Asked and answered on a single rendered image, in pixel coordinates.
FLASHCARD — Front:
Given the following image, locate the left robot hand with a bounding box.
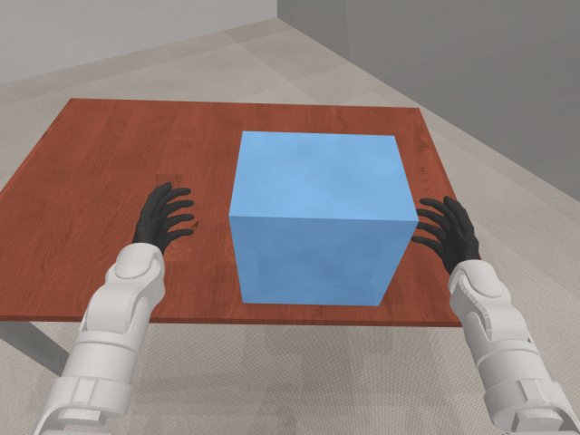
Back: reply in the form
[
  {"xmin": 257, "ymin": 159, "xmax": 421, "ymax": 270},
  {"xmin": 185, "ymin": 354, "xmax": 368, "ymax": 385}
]
[{"xmin": 132, "ymin": 182, "xmax": 194, "ymax": 256}]

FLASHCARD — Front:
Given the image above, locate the left robot forearm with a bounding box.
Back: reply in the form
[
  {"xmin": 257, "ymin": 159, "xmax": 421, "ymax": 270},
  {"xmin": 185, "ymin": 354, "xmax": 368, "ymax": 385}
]
[{"xmin": 30, "ymin": 243, "xmax": 165, "ymax": 435}]

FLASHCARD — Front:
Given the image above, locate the right robot forearm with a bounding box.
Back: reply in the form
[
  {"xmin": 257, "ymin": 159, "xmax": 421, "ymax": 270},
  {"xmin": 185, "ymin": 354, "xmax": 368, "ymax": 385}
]
[{"xmin": 448, "ymin": 259, "xmax": 580, "ymax": 435}]

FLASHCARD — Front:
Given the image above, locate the table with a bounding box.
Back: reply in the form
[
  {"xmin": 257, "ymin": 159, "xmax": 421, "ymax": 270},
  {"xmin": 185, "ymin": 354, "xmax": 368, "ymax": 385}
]
[{"xmin": 0, "ymin": 98, "xmax": 482, "ymax": 377}]

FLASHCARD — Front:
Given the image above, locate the carton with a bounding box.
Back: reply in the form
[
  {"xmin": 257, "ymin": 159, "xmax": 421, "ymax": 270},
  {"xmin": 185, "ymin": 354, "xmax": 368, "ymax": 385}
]
[{"xmin": 228, "ymin": 131, "xmax": 419, "ymax": 306}]

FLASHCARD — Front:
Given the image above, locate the right robot hand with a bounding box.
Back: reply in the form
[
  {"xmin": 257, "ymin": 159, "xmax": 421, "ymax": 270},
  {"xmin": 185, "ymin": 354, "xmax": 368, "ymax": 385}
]
[{"xmin": 411, "ymin": 196, "xmax": 480, "ymax": 275}]

